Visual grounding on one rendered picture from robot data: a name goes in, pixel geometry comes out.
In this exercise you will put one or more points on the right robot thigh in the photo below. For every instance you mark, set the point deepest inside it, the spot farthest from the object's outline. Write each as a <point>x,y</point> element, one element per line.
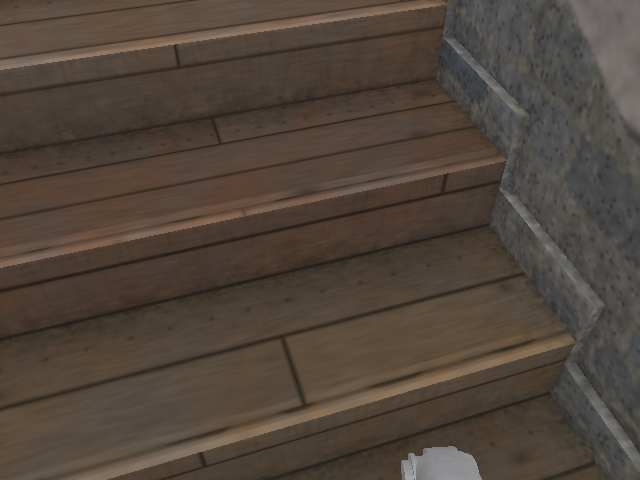
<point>439,463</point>

